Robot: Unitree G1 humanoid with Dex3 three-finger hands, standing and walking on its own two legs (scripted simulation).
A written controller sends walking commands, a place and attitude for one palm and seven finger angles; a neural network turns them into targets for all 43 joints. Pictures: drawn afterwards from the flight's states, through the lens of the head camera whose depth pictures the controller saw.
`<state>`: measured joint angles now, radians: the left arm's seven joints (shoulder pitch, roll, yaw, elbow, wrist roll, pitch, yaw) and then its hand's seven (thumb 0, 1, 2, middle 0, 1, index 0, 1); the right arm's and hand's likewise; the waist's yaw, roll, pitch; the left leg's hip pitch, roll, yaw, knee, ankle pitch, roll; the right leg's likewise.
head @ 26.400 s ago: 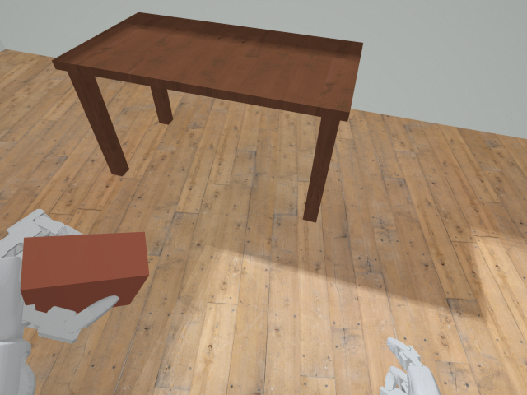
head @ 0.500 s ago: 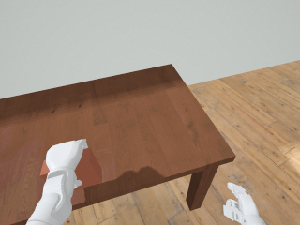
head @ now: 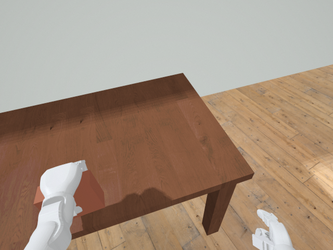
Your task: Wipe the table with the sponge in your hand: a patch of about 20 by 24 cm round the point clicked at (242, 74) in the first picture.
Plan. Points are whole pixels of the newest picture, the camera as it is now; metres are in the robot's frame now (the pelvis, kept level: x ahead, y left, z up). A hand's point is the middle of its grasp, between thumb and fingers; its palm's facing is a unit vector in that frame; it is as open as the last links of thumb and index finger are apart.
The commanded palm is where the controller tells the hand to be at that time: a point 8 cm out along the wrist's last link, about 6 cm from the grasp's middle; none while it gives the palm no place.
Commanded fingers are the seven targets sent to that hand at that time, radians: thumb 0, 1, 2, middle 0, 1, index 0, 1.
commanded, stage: move the sponge above the wiping area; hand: left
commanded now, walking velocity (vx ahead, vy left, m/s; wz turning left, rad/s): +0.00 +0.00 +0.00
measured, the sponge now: (75, 200) +0.23 +0.29 -0.03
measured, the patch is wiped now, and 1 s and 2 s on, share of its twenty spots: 0.00 0.00 0.10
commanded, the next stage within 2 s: lower the sponge onto the table in 0.20 s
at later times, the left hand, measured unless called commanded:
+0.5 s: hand (74, 185) +0.25 +0.29 +0.01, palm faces -0.09 -0.10 -0.99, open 9.6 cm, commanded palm +0.23 +0.28 +0.08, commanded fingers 0.00 0.10 1.30 -1.20 -1.60 -1.20 -1.60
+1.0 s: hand (73, 192) +0.24 +0.29 +0.00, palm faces -0.09 -0.10 -0.99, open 9.6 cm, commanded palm +0.22 +0.28 +0.06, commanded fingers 0.00 0.10 1.30 -1.20 -1.60 -1.20 -1.60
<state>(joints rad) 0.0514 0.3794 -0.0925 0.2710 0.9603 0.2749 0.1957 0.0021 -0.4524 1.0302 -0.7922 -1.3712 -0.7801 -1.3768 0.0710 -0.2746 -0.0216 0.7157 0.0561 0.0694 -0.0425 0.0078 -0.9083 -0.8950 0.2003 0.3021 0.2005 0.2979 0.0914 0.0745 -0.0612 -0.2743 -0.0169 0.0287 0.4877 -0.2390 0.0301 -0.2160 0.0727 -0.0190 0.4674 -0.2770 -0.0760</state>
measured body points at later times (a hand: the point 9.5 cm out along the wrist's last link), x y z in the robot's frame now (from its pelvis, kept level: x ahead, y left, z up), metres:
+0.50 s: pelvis +0.00 +0.01 +0.00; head -0.01 -0.02 +0.45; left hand +0.25 +0.29 +0.06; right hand +0.22 -0.21 -0.10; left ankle +0.01 +0.10 -0.74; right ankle -0.02 -0.07 -0.74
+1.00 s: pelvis -0.01 +0.01 +0.00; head -0.01 -0.01 +0.45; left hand +0.24 +0.29 +0.05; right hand +0.22 -0.20 -0.09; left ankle +0.01 +0.10 -0.74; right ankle -0.02 -0.07 -0.74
